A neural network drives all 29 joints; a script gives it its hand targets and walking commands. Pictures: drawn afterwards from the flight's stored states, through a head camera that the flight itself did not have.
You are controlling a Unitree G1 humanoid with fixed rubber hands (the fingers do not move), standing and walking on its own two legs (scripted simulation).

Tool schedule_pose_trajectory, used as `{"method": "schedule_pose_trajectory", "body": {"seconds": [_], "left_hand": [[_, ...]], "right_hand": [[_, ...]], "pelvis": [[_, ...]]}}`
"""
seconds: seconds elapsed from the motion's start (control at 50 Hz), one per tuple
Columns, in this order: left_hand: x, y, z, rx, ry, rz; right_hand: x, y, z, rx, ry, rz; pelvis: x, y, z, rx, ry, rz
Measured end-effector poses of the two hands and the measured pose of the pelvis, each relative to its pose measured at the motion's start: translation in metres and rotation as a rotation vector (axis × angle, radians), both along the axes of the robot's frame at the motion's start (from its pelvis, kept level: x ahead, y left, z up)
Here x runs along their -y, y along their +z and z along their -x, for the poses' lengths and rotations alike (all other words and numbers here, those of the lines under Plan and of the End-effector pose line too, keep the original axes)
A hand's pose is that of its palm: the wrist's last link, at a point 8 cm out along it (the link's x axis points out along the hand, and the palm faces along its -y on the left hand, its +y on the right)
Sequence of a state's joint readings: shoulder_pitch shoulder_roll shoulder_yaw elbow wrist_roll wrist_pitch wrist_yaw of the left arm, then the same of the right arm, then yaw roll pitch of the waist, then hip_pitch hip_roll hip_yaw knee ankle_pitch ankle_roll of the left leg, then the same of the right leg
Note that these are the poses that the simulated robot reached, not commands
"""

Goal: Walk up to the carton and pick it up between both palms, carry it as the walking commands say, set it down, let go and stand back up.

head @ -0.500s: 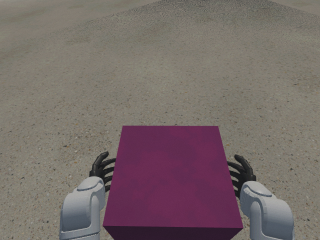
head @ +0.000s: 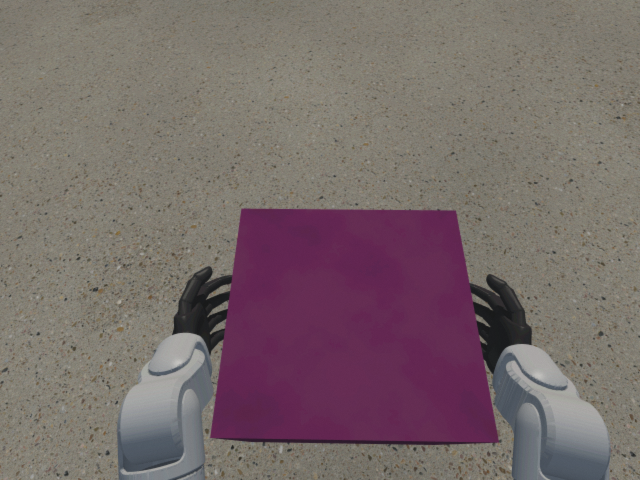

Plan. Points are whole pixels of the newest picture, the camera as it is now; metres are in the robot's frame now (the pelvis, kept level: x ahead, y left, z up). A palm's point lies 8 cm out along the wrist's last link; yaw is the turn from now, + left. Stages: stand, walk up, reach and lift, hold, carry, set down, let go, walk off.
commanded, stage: carry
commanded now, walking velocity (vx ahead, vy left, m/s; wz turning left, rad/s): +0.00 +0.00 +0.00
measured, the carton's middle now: (345, 335) +0.29 +0.01 -0.01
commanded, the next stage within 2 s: none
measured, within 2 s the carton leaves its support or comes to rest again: neither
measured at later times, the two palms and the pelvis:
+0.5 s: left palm (268, 174) +0.56 +0.13 +0.02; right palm (479, 165) +0.56 -0.21 +0.02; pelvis +0.29 -0.05 -0.02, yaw +3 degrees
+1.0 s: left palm (292, 64) +0.82 +0.10 +0.05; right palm (468, 75) +0.79 -0.24 +0.04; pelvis +0.55 -0.05 +0.00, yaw +0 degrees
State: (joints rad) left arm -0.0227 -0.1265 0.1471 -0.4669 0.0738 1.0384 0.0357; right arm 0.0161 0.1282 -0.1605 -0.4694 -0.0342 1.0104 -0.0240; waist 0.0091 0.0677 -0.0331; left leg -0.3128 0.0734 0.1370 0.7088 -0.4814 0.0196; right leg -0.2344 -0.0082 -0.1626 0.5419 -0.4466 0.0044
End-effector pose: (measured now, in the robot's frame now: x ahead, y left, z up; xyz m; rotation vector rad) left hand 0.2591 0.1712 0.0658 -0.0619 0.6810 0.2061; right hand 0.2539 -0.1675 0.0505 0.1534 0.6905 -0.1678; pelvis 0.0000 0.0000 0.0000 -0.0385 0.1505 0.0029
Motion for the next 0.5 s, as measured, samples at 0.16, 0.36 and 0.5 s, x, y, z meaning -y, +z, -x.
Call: {"method": "schedule_pose_trajectory", "body": {"seconds": [0.16,0.36,0.5], "left_hand": [[-0.003,-0.021,-0.058,0.079,0.079,0.092],[0.02,-0.042,-0.207,-0.104,-0.017,-0.076],[0.044,-0.048,-0.297,-0.078,0.006,0.02]], "right_hand": [[-0.004,0.018,-0.089,0.082,0.07,0.086],[0.019,-0.056,-0.205,-0.101,0.029,-0.002],[0.044,-0.029,-0.307,-0.076,0.001,0.026]], "pelvis": [[0.013,-0.029,-0.094,0.038,0.109,-0.131],[0.022,-0.035,-0.216,0.121,0.019,-0.055],[0.045,-0.017,-0.287,0.064,0.037,-0.063]]}}
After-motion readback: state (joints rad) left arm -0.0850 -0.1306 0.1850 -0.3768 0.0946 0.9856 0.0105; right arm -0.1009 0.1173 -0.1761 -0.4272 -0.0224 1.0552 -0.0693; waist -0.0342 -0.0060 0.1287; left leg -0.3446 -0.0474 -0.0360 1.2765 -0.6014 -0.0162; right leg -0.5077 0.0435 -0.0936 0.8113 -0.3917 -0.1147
